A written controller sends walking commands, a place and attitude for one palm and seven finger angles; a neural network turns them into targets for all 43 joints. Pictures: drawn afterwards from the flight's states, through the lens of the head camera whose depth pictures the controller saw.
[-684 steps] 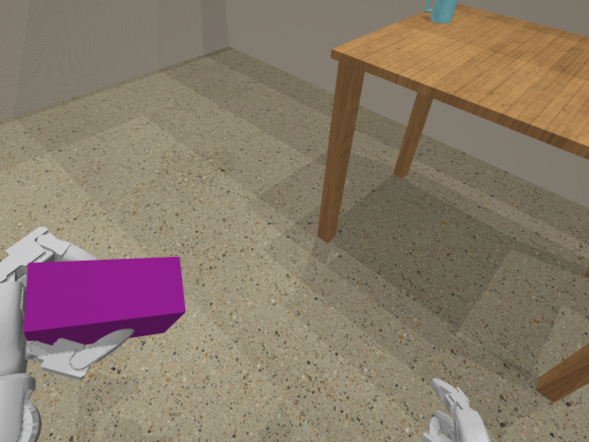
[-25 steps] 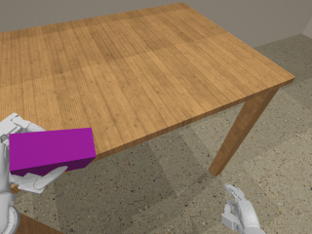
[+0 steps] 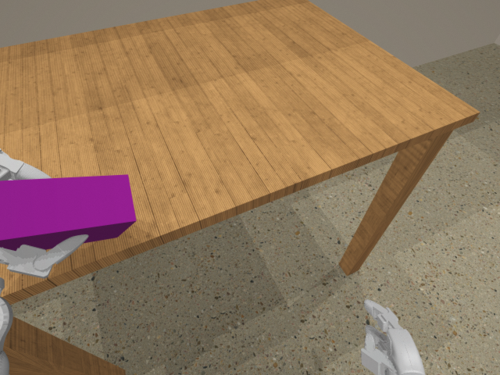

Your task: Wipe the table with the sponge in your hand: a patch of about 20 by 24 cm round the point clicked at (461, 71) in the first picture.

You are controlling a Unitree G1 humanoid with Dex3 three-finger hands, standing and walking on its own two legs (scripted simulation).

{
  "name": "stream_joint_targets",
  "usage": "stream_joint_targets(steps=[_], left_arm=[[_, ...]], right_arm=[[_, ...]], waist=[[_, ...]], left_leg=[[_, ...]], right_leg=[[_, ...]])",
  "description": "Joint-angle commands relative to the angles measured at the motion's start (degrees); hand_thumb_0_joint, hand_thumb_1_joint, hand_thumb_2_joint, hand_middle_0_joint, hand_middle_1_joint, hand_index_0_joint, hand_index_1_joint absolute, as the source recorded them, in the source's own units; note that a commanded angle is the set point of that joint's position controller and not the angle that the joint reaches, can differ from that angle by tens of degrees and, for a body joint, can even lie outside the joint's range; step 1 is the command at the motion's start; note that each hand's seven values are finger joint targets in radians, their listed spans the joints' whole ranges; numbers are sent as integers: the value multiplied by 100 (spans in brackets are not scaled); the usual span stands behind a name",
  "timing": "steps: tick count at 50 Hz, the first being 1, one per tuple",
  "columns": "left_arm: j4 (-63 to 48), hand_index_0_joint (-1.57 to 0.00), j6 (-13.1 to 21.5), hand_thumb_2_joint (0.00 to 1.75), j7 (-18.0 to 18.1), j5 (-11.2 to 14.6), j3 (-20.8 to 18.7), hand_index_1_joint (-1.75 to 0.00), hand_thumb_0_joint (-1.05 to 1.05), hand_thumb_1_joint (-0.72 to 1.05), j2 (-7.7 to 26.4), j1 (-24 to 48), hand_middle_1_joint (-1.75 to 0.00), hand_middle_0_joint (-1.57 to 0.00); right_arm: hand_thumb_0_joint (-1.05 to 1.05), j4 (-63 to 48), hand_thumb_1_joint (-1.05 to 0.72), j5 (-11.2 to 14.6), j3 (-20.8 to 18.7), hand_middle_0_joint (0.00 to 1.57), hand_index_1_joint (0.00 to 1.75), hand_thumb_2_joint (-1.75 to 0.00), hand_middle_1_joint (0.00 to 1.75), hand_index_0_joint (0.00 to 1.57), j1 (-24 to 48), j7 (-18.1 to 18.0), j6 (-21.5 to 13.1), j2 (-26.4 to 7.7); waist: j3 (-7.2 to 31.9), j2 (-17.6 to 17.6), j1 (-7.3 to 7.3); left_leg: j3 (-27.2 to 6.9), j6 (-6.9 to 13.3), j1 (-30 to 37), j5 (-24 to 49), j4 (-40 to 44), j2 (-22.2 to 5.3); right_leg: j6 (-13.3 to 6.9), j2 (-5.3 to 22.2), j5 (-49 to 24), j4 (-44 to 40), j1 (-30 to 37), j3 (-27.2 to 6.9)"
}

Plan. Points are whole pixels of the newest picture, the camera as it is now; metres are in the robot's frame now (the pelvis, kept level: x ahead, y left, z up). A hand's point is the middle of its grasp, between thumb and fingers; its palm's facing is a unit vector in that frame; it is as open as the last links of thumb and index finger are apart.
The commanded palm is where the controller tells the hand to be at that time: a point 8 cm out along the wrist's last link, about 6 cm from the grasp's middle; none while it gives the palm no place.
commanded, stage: come to a stop and stand still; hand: left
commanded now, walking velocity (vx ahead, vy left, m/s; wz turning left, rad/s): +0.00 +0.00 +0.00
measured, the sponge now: (86, 212) +0.27 +0.23 +0.16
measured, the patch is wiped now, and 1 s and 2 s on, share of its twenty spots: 0.00 0.00 0.00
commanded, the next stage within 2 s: look again from close up in 0.70 s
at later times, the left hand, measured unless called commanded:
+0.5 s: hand (61, 236) +0.23 +0.25 +0.16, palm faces +0.37 -0.86 -0.36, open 9.7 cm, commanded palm +0.17 +0.29 +0.18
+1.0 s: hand (56, 236) +0.23 +0.25 +0.16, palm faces +0.41 -0.83 -0.37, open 9.7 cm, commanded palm +0.17 +0.29 +0.18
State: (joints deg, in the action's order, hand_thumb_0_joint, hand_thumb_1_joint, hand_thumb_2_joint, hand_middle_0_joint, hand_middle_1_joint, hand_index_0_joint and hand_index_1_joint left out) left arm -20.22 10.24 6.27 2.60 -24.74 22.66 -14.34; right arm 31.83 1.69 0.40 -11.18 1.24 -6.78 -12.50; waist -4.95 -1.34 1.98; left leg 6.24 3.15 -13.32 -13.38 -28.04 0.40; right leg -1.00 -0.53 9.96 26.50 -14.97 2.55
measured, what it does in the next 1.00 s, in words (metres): stands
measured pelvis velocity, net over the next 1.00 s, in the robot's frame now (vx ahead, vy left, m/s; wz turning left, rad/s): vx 0.02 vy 0.00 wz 0.02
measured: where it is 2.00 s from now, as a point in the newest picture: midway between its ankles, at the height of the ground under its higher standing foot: outside the picture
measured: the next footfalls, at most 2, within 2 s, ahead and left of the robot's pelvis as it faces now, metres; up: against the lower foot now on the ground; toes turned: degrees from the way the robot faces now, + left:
none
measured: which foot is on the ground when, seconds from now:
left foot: down 0.00-1.00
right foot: down 0.00-1.00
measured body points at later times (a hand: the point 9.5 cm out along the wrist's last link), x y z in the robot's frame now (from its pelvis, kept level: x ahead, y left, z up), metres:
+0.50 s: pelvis +0.01 +0.01 +0.00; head +0.03 +0.02 +0.45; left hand +0.21 +0.30 +0.18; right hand +0.20 -0.21 -0.06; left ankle +0.02 +0.08 -0.74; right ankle +0.05 -0.11 -0.74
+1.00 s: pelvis +0.02 +0.00 +0.01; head +0.03 +0.01 +0.45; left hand +0.20 +0.30 +0.18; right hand +0.21 -0.21 -0.07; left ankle +0.02 +0.08 -0.74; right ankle +0.05 -0.11 -0.74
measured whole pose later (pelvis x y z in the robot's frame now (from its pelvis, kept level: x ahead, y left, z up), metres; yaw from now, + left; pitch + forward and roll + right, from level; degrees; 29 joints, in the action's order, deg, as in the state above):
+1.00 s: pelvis +0.02 +0.00 +0.01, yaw +1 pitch -1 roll -1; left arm -25.1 8.7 6.8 2.1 -18.7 20.1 -23.2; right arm 32.0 -0.3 2.3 -11.2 -2.4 -4.5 -11.9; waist -2.7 0.1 1.8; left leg 4.9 3.0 -10.8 -12.7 -24.3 1.0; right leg -0.8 -0.2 9.5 22.2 -11.7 3.6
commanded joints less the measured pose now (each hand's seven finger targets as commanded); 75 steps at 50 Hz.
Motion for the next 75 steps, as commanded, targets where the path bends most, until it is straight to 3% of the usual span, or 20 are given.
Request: stream_joint_targets(steps=[1,3,4,6,7,10,18,21,26,31,40,62,63,64,65,66,67,69,72,75], left_arm=[[-1636,-120,212,130,9,-113,-193,-160,0,10,979,-911,-160,-120],[-1577,-120,262,130,53,-70,-507,-160,0,10,1122,-688,-160,-120],[-1647,-120,315,130,67,-48,-649,-160,0,10,1186,-473,-160,-120],[-1740,-120,415,130,151,-33,-797,-160,0,10,1361,20,-160,-120],[-1460,-120,427,130,127,-14,-467,-160,0,10,931,1,-160,-120],[-1382,-120,492,130,66,-72,-147,-160,0,10,736,171,-160,-120],[-1553,-120,440,130,51,-120,110,-160,0,10,612,-242,-160,-120],[-1636,-120,427,130,80,-105,-242,-160,0,10,925,-350,-160,-120],[-1729,-120,416,130,67,-33,-236,-160,0,10,856,-407,-160,-120],[-1745,-120,335,130,49,-3,-121,-160,0,10,752,-529,-160,-120],[-1671,-120,232,130,91,6,-15,-160,0,10,694,-382,-160,-120],[-1664,-120,215,130,179,27,17,-160,0,10,674,-624,-160,-120],[-3587,-120,901,130,135,-964,-3321,-160,0,10,5484,5605,-160,-120],[309,-120,626,130,-117,-339,-1147,-160,0,10,1844,1873,-160,-120],[-248,-120,637,130,-105,-76,-623,-160,0,10,1168,241,-160,-120],[168,-120,546,130,-95,73,-5,-160,0,10,305,-564,-160,-120],[-665,-120,632,130,-99,85,23,-160,0,10,514,-288,-160,-120],[-1361,-120,690,130,-100,79,228,-160,0,10,385,-720,-160,-120],[-1610,-120,594,130,-22,27,152,-160,0,10,507,-1080,-160,-120],[-1613,-120,577,130,40,16,-345,-160,0,10,897,-696,-160,-120]], right_arm=[[0,-1005,-90,22,-252,20,30,-90,30,20,501,-47,-279,-671],[0,-1115,-90,-39,-192,20,30,-90,30,20,547,-184,-267,-606],[0,-1110,-90,-61,-182,20,30,-90,30,20,555,-243,-274,-591],[0,-1003,-90,-84,-170,20,30,-90,30,20,607,-345,-268,-591],[0,-956,-90,-93,-147,20,30,-90,30,20,540,-358,-283,-532],[0,-873,-90,-106,-139,20,30,-90,30,20,428,-320,-392,-575],[0,-869,-90,-145,-132,20,30,-90,30,20,427,-276,-464,-615],[0,-887,-90,-169,-137,20,30,-90,30,20,497,-297,-410,-642],[0,-925,-90,-191,-126,20,30,-90,30,20,513,-322,-319,-609],[0,-939,-90,-185,-127,20,30,-90,30,20,501,-321,-244,-601],[0,-944,-90,-188,-120,20,30,-90,30,20,564,-366,-120,-608],[0,-878,-90,-189,-143,20,30,-90,30,20,526,-456,-63,-631],[0,-741,-90,-396,-197,20,30,-90,30,20,-376,-388,-338,-784],[0,-393,-90,-213,48,20,30,-90,30,20,293,-382,-308,-104],[0,-785,-90,-156,-235,20,30,-90,30,20,215,-384,-399,-427],[0,-766,-90,-26,-291,20,30,-90,30,20,246,-300,-480,-540],[0,-779,-90,-53,-326,20,30,-90,30,20,93,-245,-456,-645],[0,-798,-90,-66,-290,20,30,-90,30,20,254,-125,-460,-660],[0,-897,-90,-47,-232,20,30,-90,30,20,428,-131,-509,-621],[0,-939,-90,-84,-238,20,30,-90,30,20,422,-272,-507,-637]], waist=[[946,520,59],[809,1069,22],[778,930,-18],[653,45,-67],[695,-330,-73],[671,-765,-53],[902,-2,-13],[976,-136,-14],[1103,-487,-26],[1236,-311,-36],[1057,-117,-16],[1027,-194,-61],[66,859,-112],[1500,583,-49],[994,338,180],[1360,-617,63],[1546,-950,2],[1433,-852,33],[1105,174,25],[902,845,-22]], left_leg=[[-757,-159,-66,-204,848,-691],[-768,-163,-188,-430,755,-552],[-742,-164,-143,-411,718,-485],[-754,-163,-53,-485,827,-524],[-784,-143,-161,-633,898,-567],[-704,-118,-295,-975,912,-487],[-785,-223,69,-105,964,-455],[-764,-294,139,362,953,-424],[-725,-383,278,1007,852,-381],[-683,-483,544,1736,708,-377],[-703,-431,237,776,894,-359],[-722,-357,202,571,902,-244],[-617,-74,-776,731,100,-665],[-790,-45,127,963,285,-308],[-766,-202,147,821,288,-365],[-588,-246,448,796,383,-363],[-676,-242,320,773,516,-384],[-827,-161,78,661,667,-554],[-958,-117,-248,270,836,-697],[-965,-134,-305,-218,811,-560]], right_leg=[[35,322,243,-400,585,-409],[-11,401,620,-641,402,-542],[-53,436,725,-689,316,-640],[-79,431,789,-668,130,-702],[-81,411,699,-603,292,-648],[-87,355,659,-690,473,-685],[-25,212,77,-643,552,-432],[-27,197,-303,-504,624,-377],[-41,198,-783,-373,732,-330],[-22,180,-1165,-318,711,-273],[4,187,-650,-562,745,-361],[2,261,-423,-878,735,-388],[592,503,-863,-1138,34,-524],[-165,835,-621,-657,370,-569],[-57,700,-900,-972,523,-1103],[-213,756,-950,-631,850,-953],[-163,707,-818,-426,980,-807],[-41,559,-560,-343,1028,-681],[47,410,-283,-305,991,-402],[40,414,224,-577,730,-567]])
